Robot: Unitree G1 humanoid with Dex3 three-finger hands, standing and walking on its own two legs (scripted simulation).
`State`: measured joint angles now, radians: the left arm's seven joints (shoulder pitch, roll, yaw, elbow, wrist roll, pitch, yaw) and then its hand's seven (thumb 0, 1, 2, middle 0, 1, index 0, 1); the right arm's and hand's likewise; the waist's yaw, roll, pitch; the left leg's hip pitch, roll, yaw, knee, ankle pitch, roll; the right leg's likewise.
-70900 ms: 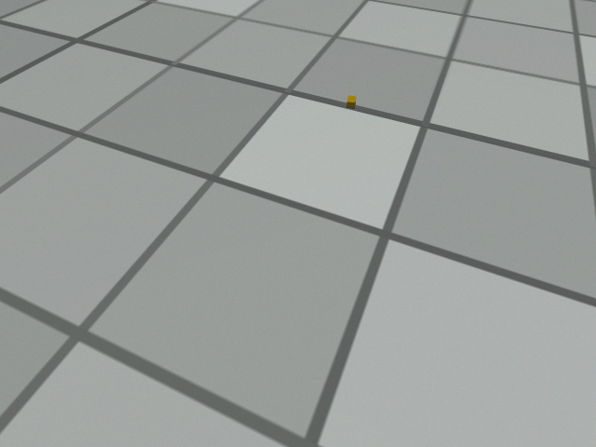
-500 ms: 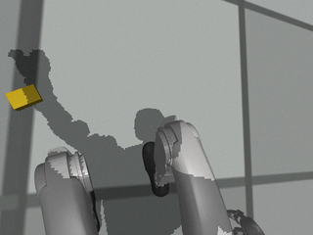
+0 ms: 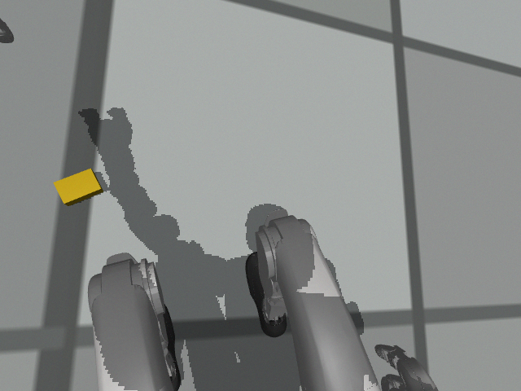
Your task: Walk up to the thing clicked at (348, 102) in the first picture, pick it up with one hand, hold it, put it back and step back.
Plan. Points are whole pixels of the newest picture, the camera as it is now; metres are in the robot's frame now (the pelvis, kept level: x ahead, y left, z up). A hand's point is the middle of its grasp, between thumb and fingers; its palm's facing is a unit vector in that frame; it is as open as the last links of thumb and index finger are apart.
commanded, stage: go down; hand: left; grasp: from above
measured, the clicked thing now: (79, 187) +0.48 +0.22 -0.40
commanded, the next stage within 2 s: home in 0.02 s
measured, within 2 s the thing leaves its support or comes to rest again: neither
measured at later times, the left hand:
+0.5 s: hand out of the picture +0.53 +0.28 +0.02, palm faces -0.44 -0.06 -0.90, open 10.4 cm
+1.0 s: hand out of the picture +0.54 +0.29 +0.06, palm faces -0.43 +0.00 -0.90, open 10.0 cm
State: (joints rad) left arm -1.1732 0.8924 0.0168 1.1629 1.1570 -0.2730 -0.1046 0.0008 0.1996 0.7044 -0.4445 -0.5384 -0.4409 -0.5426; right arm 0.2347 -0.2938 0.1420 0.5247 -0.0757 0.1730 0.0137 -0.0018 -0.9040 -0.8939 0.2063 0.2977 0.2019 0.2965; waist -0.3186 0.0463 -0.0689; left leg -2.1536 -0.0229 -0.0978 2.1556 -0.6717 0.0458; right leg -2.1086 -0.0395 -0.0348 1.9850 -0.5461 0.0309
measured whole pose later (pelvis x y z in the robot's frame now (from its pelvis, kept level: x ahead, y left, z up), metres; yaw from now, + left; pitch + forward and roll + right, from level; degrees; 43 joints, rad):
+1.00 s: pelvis +0.01 -0.02 +0.09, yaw +3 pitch +35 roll -6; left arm -1.13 0.90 0.01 1.21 1.16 -0.36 -0.08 0.00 0.10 0.50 -0.65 -0.42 -0.64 -0.43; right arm 0.21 -0.25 0.10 0.63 -0.04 0.13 -0.02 0.00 -0.93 -0.90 0.21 0.30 0.20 0.30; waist -0.27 0.04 -0.13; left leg -1.82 0.01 -0.07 1.85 -0.65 0.01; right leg -1.83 -0.02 -0.02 1.73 -0.52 0.05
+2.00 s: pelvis +0.02 -0.01 +0.14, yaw +2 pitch +34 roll -6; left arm -1.12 0.86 -0.02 1.25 1.15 -0.32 -0.05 0.00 0.03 0.54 -0.63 -0.44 -0.61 -0.46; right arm 0.24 -0.23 0.10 0.66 -0.03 0.13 -0.03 0.00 -0.93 -0.91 0.21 0.30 0.20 0.30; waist -0.27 0.05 -0.13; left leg -1.66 0.03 -0.06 1.69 -0.63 0.02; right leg -1.66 -0.01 -0.01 1.55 -0.49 0.05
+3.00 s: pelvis +0.03 -0.01 +0.15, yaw +2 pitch +35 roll -6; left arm -1.07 0.85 -0.01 1.26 1.16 -0.33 0.00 0.00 -0.13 0.66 -0.48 -0.62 -0.46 -0.63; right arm 0.25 -0.24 0.09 0.66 -0.03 0.13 -0.02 0.00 -0.94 -0.91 0.20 0.30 0.20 0.30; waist -0.26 0.04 -0.14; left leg -1.64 0.03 -0.06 1.67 -0.64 0.02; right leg -1.65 0.00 -0.02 1.54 -0.50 0.05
